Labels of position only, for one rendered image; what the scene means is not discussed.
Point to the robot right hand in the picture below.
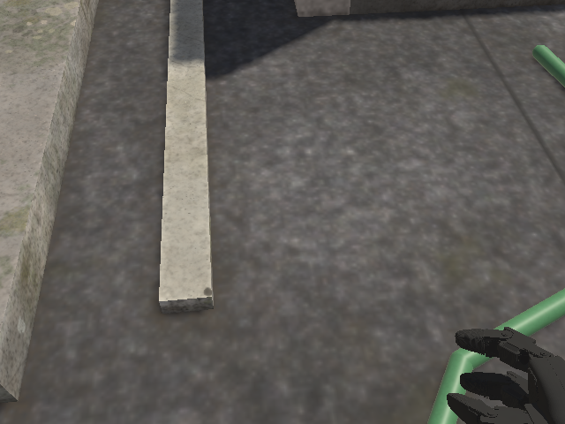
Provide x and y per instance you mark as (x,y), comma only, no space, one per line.
(538,400)

